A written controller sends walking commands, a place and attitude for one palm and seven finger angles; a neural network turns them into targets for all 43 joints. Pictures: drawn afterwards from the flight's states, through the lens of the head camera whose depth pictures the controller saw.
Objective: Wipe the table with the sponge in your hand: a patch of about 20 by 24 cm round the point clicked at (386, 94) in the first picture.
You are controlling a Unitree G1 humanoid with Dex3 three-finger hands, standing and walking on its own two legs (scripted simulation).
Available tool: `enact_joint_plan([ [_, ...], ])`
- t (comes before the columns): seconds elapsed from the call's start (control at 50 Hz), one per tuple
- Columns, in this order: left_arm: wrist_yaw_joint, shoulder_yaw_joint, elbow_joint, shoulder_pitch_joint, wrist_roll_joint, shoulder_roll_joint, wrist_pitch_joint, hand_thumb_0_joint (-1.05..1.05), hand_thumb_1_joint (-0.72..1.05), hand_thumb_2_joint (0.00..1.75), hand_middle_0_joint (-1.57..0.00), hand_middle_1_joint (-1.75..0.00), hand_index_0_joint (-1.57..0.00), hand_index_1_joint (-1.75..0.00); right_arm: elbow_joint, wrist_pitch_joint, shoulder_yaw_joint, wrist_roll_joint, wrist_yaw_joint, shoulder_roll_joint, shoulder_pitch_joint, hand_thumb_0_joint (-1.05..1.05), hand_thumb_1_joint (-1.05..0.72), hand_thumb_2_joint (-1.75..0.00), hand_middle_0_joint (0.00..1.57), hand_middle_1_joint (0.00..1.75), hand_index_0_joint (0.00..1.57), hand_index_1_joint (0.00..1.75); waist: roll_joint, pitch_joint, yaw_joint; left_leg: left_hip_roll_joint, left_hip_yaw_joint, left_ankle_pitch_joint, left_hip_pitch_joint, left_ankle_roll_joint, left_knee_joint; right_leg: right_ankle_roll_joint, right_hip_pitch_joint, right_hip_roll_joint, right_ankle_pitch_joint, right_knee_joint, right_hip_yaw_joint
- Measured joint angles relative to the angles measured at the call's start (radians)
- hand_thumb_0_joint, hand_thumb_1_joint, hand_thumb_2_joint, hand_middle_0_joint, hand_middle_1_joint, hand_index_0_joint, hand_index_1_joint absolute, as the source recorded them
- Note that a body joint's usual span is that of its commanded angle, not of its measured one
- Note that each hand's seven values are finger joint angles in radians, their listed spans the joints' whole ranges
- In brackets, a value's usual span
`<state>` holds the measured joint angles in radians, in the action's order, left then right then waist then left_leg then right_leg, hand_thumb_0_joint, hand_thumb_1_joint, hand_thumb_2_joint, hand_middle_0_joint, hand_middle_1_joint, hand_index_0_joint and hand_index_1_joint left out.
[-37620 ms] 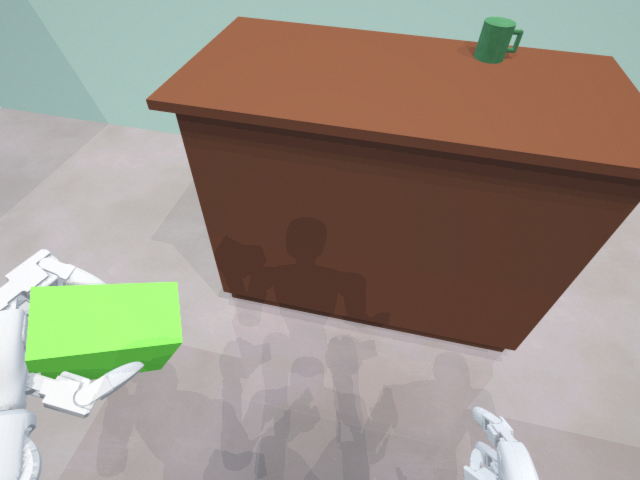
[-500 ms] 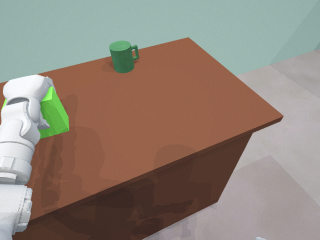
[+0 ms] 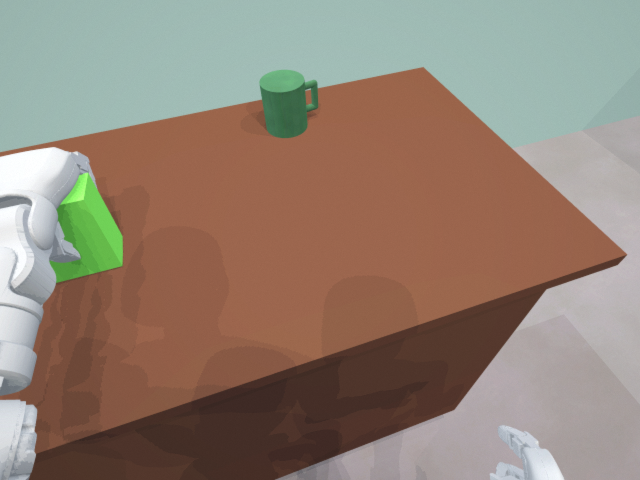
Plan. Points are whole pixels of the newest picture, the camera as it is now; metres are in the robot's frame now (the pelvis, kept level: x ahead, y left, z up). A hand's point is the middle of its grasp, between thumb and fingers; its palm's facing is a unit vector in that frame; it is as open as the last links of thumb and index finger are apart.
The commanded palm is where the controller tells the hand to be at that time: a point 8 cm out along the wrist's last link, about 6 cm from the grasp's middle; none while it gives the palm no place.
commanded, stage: wipe back along the first lane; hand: left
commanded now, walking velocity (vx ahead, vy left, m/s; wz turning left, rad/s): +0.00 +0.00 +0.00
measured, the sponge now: (67, 241) +0.36 +0.36 +0.10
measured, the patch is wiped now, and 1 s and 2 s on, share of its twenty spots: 1.00 1.00 1.00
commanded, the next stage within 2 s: lift the sponge slowly off the table in 1.60 s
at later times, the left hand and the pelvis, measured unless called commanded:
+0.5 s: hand (48, 241) +0.32 +0.35 +0.14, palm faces +0.00 +0.00 -1.00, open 10.0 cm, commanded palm +0.29 +0.33 +0.17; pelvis -0.01 +0.00 +0.00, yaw -1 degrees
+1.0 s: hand (49, 265) +0.29 +0.33 +0.14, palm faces +0.05 +0.00 -1.00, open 10.0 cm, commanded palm +0.24 +0.31 +0.16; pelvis +0.00 +0.00 +0.00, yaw -1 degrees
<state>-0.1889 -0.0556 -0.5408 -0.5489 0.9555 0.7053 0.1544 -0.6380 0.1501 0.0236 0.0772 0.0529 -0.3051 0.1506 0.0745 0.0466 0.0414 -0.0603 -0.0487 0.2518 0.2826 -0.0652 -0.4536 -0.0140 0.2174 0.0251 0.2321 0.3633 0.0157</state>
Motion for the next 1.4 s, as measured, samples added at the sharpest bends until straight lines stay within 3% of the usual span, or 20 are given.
enact_joint_plan([
  [0.16,0.018,-0.034,0.069,0.079,-0.012,0.006,-0.007,0.00,-0.51,1.08,-0.74,-1.34,-0.75,-1.31,0.015,0.001,0.001,-0.006,-0.015,0.008,0.007,0.01,-0.91,-0.89,0.20,0.30,0.21,0.30,0.008,0.005,-0.005,0.001,0.011,-0.001,0.000,-0.003,0.005,0.005,0.003,0.000,-0.005,-0.005,-0.011],
  [0.32,0.045,-0.041,0.214,0.199,-0.050,-0.013,0.043,0.00,-0.51,1.08,-0.74,-1.35,-0.75,-1.32,0.011,0.012,-0.001,-0.005,-0.028,-0.002,0.014,0.01,-0.91,-0.89,0.20,0.30,0.21,0.30,0.016,0.007,0.004,-0.001,0.016,0.003,-0.015,-0.006,0.000,0.008,-0.007,-0.002,0.001,0.006,-0.016],
  [0.54,0.047,-0.003,0.272,0.237,-0.050,-0.032,0.111,0.00,-0.50,1.08,-0.73,-1.35,-0.74,-1.32,0.020,0.002,0.012,0.001,-0.019,0.001,-0.022,0.01,-0.91,-0.90,0.20,0.30,0.21,0.30,0.018,0.010,0.014,-0.001,0.012,0.004,-0.026,-0.003,-0.012,0.005,-0.016,-0.002,0.007,0.026,-0.011],
  [0.86,0.067,-0.012,0.426,0.366,-0.063,-0.052,0.162,0.00,-0.49,1.07,-0.72,-1.36,-0.73,-1.33,0.041,-0.006,0.024,0.001,-0.025,0.003,-0.038,0.01,-0.91,-0.90,0.20,0.30,0.21,0.30,0.031,0.016,0.028,0.005,0.012,0.022,-0.030,0.003,-0.034,0.002,-0.020,0.005,0.025,0.048,-0.011],
  [1.22,0.089,-0.060,0.728,0.620,-0.114,-0.062,0.220,0.01,-0.48,1.07,-0.71,-1.36,-0.72,-1.33,0.065,-0.011,0.024,-0.004,-0.042,0.004,-0.050,0.01,-0.91,-0.90,0.20,0.30,0.20,0.30,0.041,0.029,0.038,0.011,0.027,0.058,-0.028,0.002,-0.073,0.005,-0.013,0.011,0.054,0.086,-0.025],
  [1.4,0.120,-0.032,0.843,0.695,-0.102,-0.096,0.276,0.02,-0.48,1.07,-0.70,-1.37,-0.72,-1.33,0.067,-0.011,0.031,-0.002,-0.042,0.015,-0.078,0.01,-0.91,-0.90,0.20,0.30,0.20,0.30,0.043,0.030,0.056,0.006,0.029,0.057,-0.029,-0.002,-0.079,0.010,-0.012,0.006,0.055,0.097,-0.026],
])
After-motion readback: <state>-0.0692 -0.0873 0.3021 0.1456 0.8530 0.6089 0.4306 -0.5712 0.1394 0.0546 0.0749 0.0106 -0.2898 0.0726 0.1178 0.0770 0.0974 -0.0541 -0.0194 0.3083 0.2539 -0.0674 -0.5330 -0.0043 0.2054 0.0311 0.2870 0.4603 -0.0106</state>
